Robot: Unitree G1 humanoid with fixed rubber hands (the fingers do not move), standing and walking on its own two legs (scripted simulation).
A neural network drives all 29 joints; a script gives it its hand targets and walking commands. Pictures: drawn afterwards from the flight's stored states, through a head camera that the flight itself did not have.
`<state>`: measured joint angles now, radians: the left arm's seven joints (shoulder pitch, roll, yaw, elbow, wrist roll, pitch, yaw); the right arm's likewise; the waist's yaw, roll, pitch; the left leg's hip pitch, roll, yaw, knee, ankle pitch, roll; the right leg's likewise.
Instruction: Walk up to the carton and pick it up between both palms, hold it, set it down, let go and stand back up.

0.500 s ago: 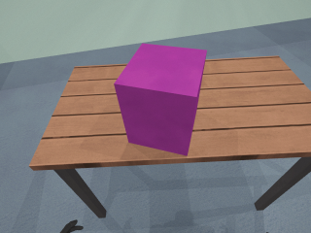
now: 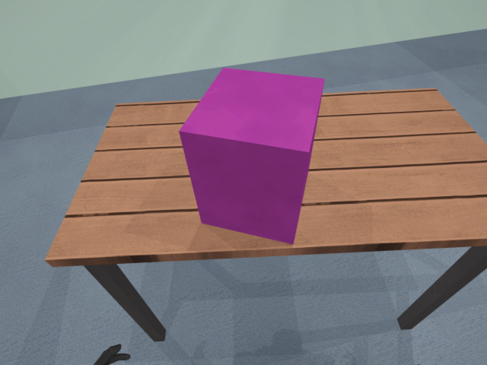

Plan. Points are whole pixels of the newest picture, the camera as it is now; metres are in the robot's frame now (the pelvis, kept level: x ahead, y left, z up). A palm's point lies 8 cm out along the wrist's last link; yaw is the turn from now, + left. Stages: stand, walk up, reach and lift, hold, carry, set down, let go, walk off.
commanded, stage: stand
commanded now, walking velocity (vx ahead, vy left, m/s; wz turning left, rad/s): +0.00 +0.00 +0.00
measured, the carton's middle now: (258, 156) +0.48 +0.01 +0.07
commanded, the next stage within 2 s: none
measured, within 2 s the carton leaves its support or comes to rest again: neither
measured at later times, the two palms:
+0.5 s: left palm out of the picture +0.10 +0.28 -0.10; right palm out of the picture +0.09 -0.28 -0.11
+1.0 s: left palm out of the picture +0.10 +0.28 -0.10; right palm out of the picture +0.09 -0.28 -0.11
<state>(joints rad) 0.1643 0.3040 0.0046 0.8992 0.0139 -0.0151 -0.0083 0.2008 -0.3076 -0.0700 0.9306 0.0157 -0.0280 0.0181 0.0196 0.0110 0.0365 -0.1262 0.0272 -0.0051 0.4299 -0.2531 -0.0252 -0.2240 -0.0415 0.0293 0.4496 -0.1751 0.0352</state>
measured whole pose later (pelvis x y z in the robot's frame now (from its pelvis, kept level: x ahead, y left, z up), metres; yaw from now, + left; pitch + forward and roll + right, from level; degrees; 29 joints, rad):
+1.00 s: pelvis +0.00 +0.00 +0.00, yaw +0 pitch -3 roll +1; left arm 0.15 0.30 0.00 0.91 0.01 -0.02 -0.01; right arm 0.20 -0.31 -0.07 0.93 0.02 -0.03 0.02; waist 0.02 0.01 0.04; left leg -0.13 0.03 -0.01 0.43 -0.25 -0.03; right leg -0.22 -0.04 0.03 0.45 -0.17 0.04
